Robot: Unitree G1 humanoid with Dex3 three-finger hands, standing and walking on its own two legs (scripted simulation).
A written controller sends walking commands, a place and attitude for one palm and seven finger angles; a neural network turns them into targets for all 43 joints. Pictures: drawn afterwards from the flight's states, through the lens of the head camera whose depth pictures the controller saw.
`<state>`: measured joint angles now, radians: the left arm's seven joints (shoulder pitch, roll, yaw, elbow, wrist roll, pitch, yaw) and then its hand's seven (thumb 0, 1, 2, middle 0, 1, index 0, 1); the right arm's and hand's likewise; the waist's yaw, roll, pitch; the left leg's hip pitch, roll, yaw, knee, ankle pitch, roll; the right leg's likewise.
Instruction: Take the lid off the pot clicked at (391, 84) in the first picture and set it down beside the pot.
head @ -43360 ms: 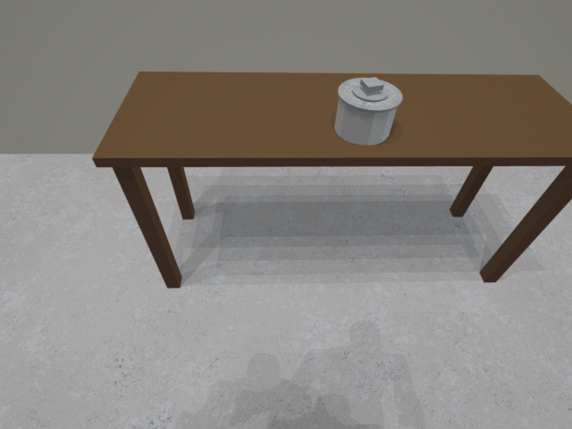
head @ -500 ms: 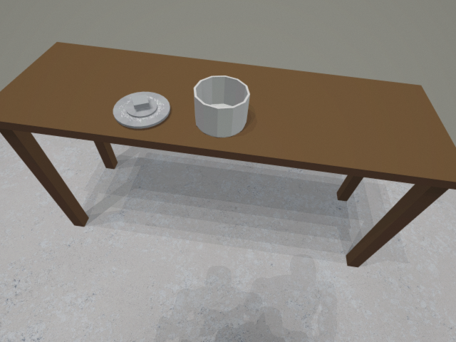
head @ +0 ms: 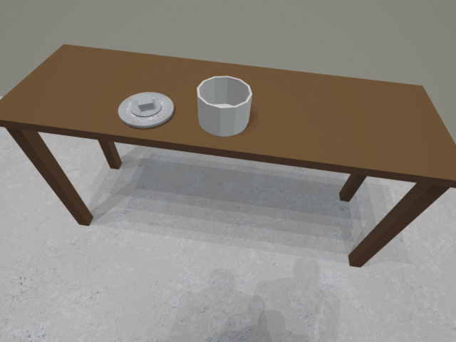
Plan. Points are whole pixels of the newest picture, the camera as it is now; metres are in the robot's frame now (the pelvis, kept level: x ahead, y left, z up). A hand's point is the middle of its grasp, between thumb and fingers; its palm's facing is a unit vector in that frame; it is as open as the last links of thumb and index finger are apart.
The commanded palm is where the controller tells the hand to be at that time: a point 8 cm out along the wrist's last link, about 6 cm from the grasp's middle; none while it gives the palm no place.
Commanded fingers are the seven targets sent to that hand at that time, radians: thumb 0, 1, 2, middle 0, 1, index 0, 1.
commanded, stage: let the arm hang, fingers relaxed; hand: left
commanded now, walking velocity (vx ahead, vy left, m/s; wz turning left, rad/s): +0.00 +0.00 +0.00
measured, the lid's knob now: (144, 101) +0.75 +0.29 -0.04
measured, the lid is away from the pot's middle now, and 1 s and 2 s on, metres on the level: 0.24 0.24 0.24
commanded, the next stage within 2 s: look to check the result in 0.50 s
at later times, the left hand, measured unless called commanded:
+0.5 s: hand out of the picture +0.00 +0.16 -0.18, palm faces +0.05 -0.99 -0.16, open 7.3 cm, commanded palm none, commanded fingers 0.00 0.90 0.90 -0.20 -0.30 -0.20 -0.30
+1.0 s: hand out of the picture +0.00 +0.16 -0.18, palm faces +0.05 -0.99 -0.16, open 7.3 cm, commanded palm none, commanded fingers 0.00 0.90 0.90 -0.20 -0.30 -0.20 -0.30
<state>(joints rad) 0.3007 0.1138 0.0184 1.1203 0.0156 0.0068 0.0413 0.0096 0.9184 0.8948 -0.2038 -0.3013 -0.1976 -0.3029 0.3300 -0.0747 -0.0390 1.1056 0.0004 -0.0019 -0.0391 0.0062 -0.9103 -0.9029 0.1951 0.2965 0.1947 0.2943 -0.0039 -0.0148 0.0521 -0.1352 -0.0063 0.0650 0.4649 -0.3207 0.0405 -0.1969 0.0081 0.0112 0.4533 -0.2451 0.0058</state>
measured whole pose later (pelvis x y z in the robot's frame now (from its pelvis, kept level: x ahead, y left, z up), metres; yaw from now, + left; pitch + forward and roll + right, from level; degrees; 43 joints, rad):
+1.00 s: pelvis +0.01 +0.01 +0.00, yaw +0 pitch -1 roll -1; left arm 0.29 0.12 0.03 1.12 0.01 0.00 0.05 0.01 0.93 0.89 -0.20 -0.30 -0.20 -0.30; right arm 0.33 -0.06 -0.04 1.13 0.00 -0.01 -0.05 0.01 -0.91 -0.90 0.19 0.30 0.19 0.29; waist -0.01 -0.01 0.05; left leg -0.11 -0.01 0.07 0.46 -0.34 0.05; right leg -0.18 0.00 0.01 0.46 -0.27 0.01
